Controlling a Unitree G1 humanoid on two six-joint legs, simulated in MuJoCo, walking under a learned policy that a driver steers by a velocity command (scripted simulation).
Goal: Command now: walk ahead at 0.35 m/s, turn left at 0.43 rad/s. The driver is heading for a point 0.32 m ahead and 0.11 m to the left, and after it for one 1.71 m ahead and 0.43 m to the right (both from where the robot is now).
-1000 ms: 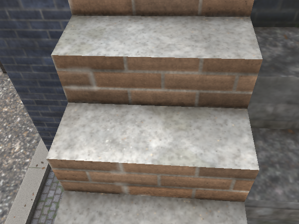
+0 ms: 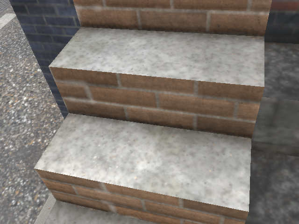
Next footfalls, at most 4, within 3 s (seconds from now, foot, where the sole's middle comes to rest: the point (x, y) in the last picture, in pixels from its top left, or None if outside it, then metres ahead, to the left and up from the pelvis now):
0.04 right None -0.24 -0.02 -0.80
0.48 left None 0.11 0.11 -0.46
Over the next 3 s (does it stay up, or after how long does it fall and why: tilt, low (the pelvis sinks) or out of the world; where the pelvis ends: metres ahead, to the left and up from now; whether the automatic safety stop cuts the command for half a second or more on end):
falls after 0.78 s (tilt)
